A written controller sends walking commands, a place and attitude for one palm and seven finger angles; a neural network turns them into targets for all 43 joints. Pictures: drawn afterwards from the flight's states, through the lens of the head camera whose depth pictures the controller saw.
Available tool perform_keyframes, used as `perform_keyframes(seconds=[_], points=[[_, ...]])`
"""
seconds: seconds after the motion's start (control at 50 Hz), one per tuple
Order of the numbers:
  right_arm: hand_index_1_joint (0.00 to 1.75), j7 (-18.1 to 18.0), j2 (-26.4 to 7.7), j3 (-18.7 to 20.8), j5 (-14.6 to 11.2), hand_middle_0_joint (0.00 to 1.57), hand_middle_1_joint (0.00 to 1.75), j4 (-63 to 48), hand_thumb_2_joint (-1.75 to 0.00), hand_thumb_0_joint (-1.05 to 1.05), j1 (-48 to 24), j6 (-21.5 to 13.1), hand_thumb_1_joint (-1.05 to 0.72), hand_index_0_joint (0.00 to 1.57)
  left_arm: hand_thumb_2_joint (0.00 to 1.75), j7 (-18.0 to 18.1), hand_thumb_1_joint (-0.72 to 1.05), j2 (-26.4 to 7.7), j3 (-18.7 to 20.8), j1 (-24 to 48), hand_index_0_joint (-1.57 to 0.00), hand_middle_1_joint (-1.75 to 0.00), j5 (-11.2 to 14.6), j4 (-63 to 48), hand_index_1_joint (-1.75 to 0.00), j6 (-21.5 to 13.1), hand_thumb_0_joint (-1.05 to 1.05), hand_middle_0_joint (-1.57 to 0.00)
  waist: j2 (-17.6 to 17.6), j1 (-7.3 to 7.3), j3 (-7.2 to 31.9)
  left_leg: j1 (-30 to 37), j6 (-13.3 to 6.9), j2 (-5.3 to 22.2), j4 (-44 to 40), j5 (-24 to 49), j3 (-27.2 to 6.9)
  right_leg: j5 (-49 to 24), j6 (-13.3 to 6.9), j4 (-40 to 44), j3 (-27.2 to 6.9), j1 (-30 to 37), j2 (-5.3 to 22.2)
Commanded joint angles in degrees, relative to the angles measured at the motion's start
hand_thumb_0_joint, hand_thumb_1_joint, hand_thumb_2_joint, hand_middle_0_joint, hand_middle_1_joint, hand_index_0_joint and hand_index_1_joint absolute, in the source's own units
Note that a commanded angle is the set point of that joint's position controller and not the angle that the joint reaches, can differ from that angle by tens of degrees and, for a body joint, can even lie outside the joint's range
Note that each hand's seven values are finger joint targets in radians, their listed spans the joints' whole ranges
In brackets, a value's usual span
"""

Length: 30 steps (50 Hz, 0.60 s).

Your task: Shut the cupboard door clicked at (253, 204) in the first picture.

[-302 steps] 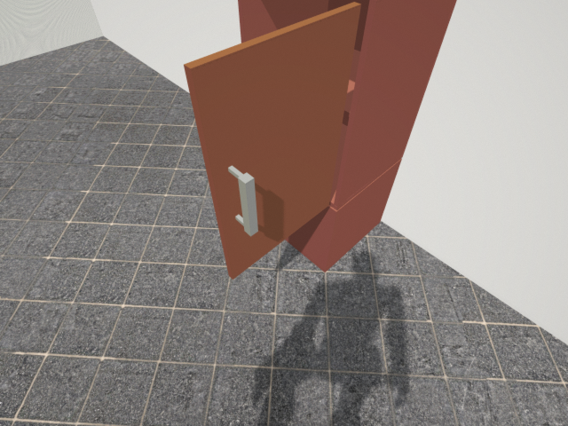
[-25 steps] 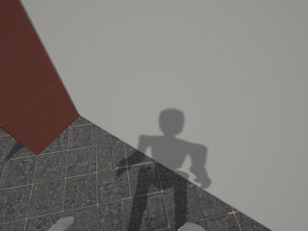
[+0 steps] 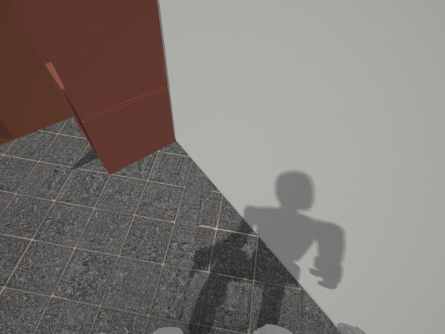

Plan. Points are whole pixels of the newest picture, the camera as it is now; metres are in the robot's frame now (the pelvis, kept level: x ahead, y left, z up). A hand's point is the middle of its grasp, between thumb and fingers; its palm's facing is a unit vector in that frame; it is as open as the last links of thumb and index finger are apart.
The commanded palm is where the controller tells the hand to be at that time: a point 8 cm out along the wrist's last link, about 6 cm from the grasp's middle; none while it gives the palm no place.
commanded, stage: turn to face it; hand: left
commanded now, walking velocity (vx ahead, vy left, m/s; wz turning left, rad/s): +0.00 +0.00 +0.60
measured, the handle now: out of the picture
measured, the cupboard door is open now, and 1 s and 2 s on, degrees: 90 90 90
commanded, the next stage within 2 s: take the last steps up to it in 1.02 s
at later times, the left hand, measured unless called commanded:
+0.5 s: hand out of the picture +0.02 +0.16 -0.15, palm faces +0.29 -0.92 -0.25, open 7.4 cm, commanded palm none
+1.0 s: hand out of the picture +0.00 +0.15 -0.14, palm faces +0.50 -0.82 -0.30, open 7.4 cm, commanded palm none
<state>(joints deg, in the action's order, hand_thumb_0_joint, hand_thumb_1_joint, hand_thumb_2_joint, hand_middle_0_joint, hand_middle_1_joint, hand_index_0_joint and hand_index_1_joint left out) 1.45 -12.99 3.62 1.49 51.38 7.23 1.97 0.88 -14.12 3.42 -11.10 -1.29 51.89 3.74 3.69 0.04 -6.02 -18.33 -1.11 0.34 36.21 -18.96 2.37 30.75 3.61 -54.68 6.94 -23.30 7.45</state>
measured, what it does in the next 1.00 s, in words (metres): steps on the spot, turning left: right foot, then left foot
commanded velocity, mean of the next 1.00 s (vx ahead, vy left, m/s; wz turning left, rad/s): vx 0.00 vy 0.00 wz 0.46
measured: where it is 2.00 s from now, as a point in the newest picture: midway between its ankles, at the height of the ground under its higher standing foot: (192, 333)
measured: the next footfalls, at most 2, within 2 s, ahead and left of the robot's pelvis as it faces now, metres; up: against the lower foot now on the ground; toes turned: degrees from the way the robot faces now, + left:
right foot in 0.26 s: +0.06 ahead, -0.16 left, +0.00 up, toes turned +5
left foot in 0.60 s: +0.00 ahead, +0.09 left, +0.00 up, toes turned +26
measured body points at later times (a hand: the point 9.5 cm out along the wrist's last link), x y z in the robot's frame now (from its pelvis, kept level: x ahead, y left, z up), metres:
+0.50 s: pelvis +0.01 -0.05 +0.01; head +0.06 -0.04 +0.46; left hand +0.01 +0.21 -0.13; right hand +0.18 -0.27 -0.13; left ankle -0.04 +0.07 -0.68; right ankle +0.02 -0.16 -0.72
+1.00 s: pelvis +0.03 -0.07 +0.00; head +0.08 -0.07 +0.45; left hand -0.03 +0.19 -0.12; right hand +0.21 -0.25 -0.16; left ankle -0.04 +0.05 -0.70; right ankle +0.08 -0.17 -0.72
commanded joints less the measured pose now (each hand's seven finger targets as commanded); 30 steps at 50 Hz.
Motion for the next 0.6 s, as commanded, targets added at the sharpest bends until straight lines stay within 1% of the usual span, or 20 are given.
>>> perform_keyframes(seconds=[0.0,0.04,0.12,0.16,0.18,0.2,0.22,0.24,0.26,0.28,0.3,0.32,0.34,0.38,0.44,0.48,0.52,0.54,0.56,0.58], points=[[0.3,-2.43,-11.77,2.49,0.1,0.2,0.3,-2.52,-0.9,0.0,3.89,-1.02,-0.9,0.2,0.9,-0.17,0.9,-4.83,1.79,3.53,-0.2,-0.3,0.41,-5.82,-0.3,-1.99,0.0,-0.2,-14.27,-1.78,8.95,11.47,-8.44,14.81,-14.66,32.79,-16.03,-4.7,1.01,-10.97,-7.15,-9.98,-0.99],[0.3,-2.41,-11.43,2.31,0.01,0.2,0.3,-2.62,-0.9,0.0,3.41,-1.2,-0.9,0.2,0.9,-0.44,0.9,-4.43,1.7,2.86,-0.2,-0.3,0.52,-5.13,-0.3,-2.0,0.0,-0.2,-12.08,-1.3,9.01,11.15,-7.53,12.95,-14.24,32.44,-14.04,-5.64,1.02,-6.27,-6.36,-7.27,-2.09],[0.3,-1.99,-12.26,2.78,0.29,0.2,0.3,-2.79,-0.9,0.0,2.12,-0.51,-0.9,0.2,0.9,-0.35,0.9,-3.94,1.47,2.67,-0.2,-0.3,0.74,-5.6,-0.3,-2.01,0.0,-0.2,-13.18,-1.19,7.81,6.18,-7.34,11.78,-14.24,25.25,-16.39,-4.89,0.61,7.14,-4.53,0.73,-4.9],[0.3,-1.88,-12.4,3.01,0.2,0.2,0.3,-3.36,-0.9,0.0,0.15,-0.12,-0.9,0.2,0.9,-0.31,0.9,-4.02,1.45,-0.51,-0.2,-0.3,0.85,-5.1,-0.3,-2.43,0.0,-0.2,-13.02,0.18,8.9,3.18,-6.75,10.83,-12.29,23.1,-18.01,-7.77,0.22,15.33,-3.67,7.4,-6.63],[0.3,-1.82,-12.15,3.12,-0.1,0.2,0.3,-3.87,-0.9,0.0,-1.27,0.05,-0.9,0.2,0.9,-0.21,0.9,-4.51,1.72,-2.99,-0.2,-0.3,0.85,-4.44,-0.3,-2.74,0.0,-0.2,-12.44,1.57,8.82,-0.37,-5.44,9.52,-10.09,20.26,-17.57,-12.93,0.13,21.56,-3.06,12.8,-6.82],[0.3,-1.66,-10.58,2.93,-0.59,0.2,0.3,-4.38,-0.9,0.0,-1.96,0.08,-0.9,0.2,0.9,0.05,0.9,-6.56,2.22,-6.0,-0.2,-0.3,0.64,-3.94,-0.3,-3.36,0.0,-0.2,-8.03,3.23,9.63,-5.18,-2.72,6.01,-5.25,13.69,-15.85,-17.26,-0.47,30.96,-5.63,19.9,-4.05],[0.3,-1.22,-6.52,2.46,-1.19,0.2,0.3,-5.5,-0.9,0.0,-0.91,0.02,-0.9,0.2,0.9,0.66,0.9,-11.98,3.36,-7.92,-0.2,-0.3,-0.4,-3.84,-0.3,-4.08,0.0,-0.2,8.87,3.78,10.46,-15.61,1.98,-2.13,7.67,-3.36,-7.36,-19.54,-5.07,38.52,-21.78,26.73,10.96],[0.3,-0.86,-6.68,2.58,-0.91,0.2,0.3,-6.64,-0.9,0.0,-2.39,0.16,-0.9,0.2,0.9,0.89,0.9,-14.72,3.27,-6.78,-0.2,-0.3,-0.47,-4.44,-0.3,-3.89,0.0,-0.2,13.54,3.96,8.7,-15.59,3.33,-3.69,22.14,-17.54,-4.64,-25.96,-11.25,39.99,-27.86,19.72,21.54],[0.3,-0.77,-7.94,2.88,-0.63,0.2,0.3,-5.34,-0.9,0.0,-1.8,0.86,-0.9,0.2,0.9,1.21,0.9,-11.63,2.81,-4.39,-0.2,-0.3,-0.25,-4.91,-0.3,-4.29,0.0,-0.2,10.62,2.44,7.38,-14.3,2.73,-1.1,31.22,-14.36,-7.24,-23.33,-13.0,39.36,-25.3,13.89,19.52],[0.3,-0.51,-7.17,2.84,-0.51,0.2,0.3,-4.49,-0.9,0.0,-1.99,1.16,-0.9,0.2,0.9,1.24,0.9,-10.2,2.31,-1.28,-0.2,-0.3,-0.12,-5.59,-0.3,-4.15,0.0,-0.2,11.71,1.08,4.79,-15.34,3.19,0.16,35.62,-11.64,-6.49,-23.56,-12.58,38.58,-22.25,11.61,16.46],[0.3,-0.15,-6.89,2.65,-0.35,0.2,0.3,-3.53,-0.9,0.0,-1.38,1.33,-0.9,0.2,0.9,1.18,0.9,-8.02,1.73,1.31,-0.2,-0.3,-0.03,-6.12,-0.3,-4.13,0.0,-0.2,10.76,-0.32,3.9,-15.18,3.73,1.22,36.56,-8.09,-5.66,-27.29,-11.3,37.09,-15.09,11.34,13.24],[0.3,0.16,-5.89,2.23,-0.45,0.2,0.3,-3.36,-0.9,0.0,-0.88,1.38,-0.9,0.2,0.9,1.16,0.9,-7.25,1.4,2.08,-0.2,-0.3,-0.11,-6.52,-0.3,-4.22,0.0,-0.2,9.99,-0.99,4.4,-14.37,4.29,1.32,34.07,-6.91,-4.24,-32.14,-10.36,35.72,-10.39,12.12,11.38],[0.3,0.39,-4.91,1.99,-0.69,0.2,0.3,-2.97,-0.9,0.0,-0.85,1.35,-0.9,0.2,0.9,1.26,0.9,-7.24,1.55,1.71,-0.2,-0.3,-0.34,-6.33,-0.3,-4.25,0.0,-0.2,10.14,-0.82,5.35,-13.07,4.57,1.38,29.88,-7.25,-2.71,-35.93,-9.76,34.67,-7.57,14.06,10.92],[0.3,0.51,-3.98,1.29,-0.78,0.2,0.3,-3.32,-0.9,0.0,-2.82,1.13,-0.9,0.2,0.9,1.19,0.9,-8.06,1.97,-0.87,-0.2,-0.3,-0.36,-5.69,-0.3,-4.39,0.0,-0.2,8.15,0.73,6.64,-10.79,4.97,1.06,19.95,-7.94,0.11,-42.73,-9.68,32.34,-4.68,18.25,11.13],[0.3,0.59,-3.03,0.68,-1.05,0.2,0.3,-3.98,-0.9,0.0,-4.87,0.53,-0.9,0.2,0.9,1.03,0.9,-9.92,2.72,-4.31,-0.2,-0.3,-0.58,-4.02,-0.3,-4.24,0.0,-0.2,7.73,2.76,7.76,-7.32,4.36,0.08,9.43,-8.62,2.8,-47.09,-10.18,29.59,-4.0,21.58,12.88],[0.3,0.39,-3.32,0.62,-1.03,0.2,0.3,-3.99,-0.9,0.0,-3.66,0.32,-0.9,0.2,0.9,0.79,0.9,-10.87,3.01,-4.76,-0.2,-0.3,-0.43,-3.7,-0.3,-4.05,0.0,-0.2,7.81,2.24,7.96,-4.19,3.85,-0.72,3.52,-5.96,4.25,-48.41,-9.27,27.41,-2.87,21.03,13.11],[0.3,0.2,-4.94,0.95,-0.77,0.2,0.3,-3.06,-0.9,0.0,0.37,-0.1,-0.9,0.2,0.9,0.51,0.9,-10.61,3.28,-3.26,-0.2,-0.3,0.1,-3.78,-0.3,-3.86,0.0,-0.2,6.43,-0.21,9.55,4.36,2.84,-0.67,-6.85,2.9,4.15,-43.48,-6.27,22.06,0.06,16.88,12.14],[0.3,0.21,-7.59,1.63,-0.57,0.2,0.3,-2.41,-0.9,0.0,3.54,-0.52,-0.9,0.2,0.9,0.29,0.9,-9.42,3.04,-2.6,-0.2,-0.3,0.48,-4.22,-0.3,-3.61,0.0,-0.2,-0.66,-2.21,11.59,13.19,1.3,2.85,-12.48,12.24,-0.17,-36.48,-3.62,14.08,2.23,10.29,10.51],[0.3,-0.22,-14.36,3.29,0.14,0.2,0.3,-2.16,-0.9,0.0,7.08,-0.91,-0.9,0.2,0.9,-0.16,0.9,-5.5,2.22,-2.37,-0.2,-0.3,0.94,-6.37,-0.3,-3.18,0.0,-0.2,-18.9,-4.15,13.02,21.81,-6.76,18.61,-13.76,32.97,-21.29,-4.72,1.01,1.2,4.42,-5.88,2.04],[0.3,-0.73,-16.94,3.7,0.02,0.2,0.3,-0.97,-0.9,0.0,10.65,-0.32,-0.9,0.2,0.9,0.18,0.9,-4.68,1.09,1.76,-0.2,-0.3,0.31,-8.34,-0.3,-2.59,0.0,-0.2,-18.95,-5.82,12.24,18.94,-12.8,24.86,-14.82,39.57,-25.24,9.08,0.53,-5.94,-1.66,-9.45,-0.03]])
